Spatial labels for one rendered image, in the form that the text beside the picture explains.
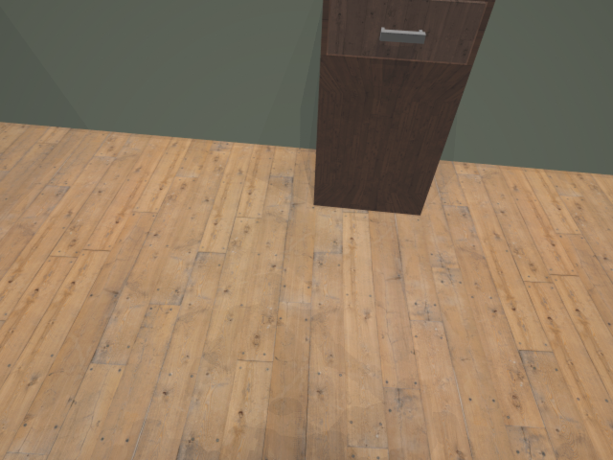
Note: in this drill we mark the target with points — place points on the cabinet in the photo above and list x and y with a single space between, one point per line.
382 125

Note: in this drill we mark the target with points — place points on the handle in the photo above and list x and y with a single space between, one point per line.
402 36

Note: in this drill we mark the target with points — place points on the drawer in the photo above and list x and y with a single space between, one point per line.
450 27

